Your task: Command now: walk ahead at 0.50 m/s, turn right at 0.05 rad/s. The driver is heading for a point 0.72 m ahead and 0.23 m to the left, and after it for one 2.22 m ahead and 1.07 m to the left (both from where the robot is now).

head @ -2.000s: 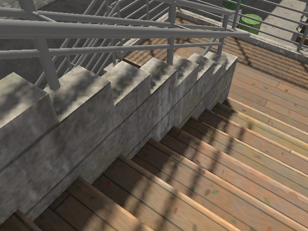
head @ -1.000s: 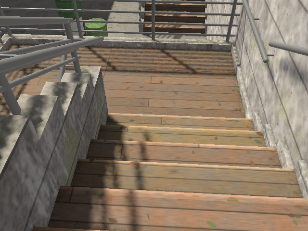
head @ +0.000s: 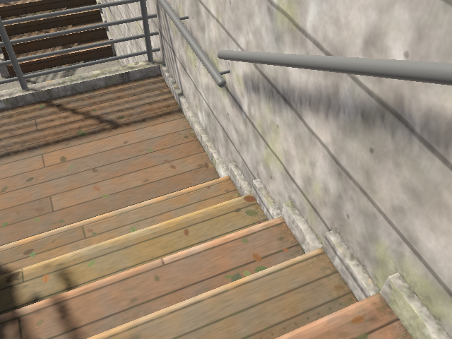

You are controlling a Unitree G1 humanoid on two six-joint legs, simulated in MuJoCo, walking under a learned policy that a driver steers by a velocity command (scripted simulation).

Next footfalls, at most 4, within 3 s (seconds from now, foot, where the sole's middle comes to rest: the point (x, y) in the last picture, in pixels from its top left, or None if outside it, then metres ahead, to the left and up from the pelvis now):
0.18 right None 0.24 -0.15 -0.75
0.66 left None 0.41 0.02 -0.92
1.06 right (265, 307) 0.80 -0.14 -1.10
1.68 left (220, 313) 0.78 0.04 -1.10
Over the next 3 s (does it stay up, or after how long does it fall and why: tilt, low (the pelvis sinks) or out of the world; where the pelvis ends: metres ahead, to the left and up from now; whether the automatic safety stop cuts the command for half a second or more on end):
stays up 1.25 0.40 -0.66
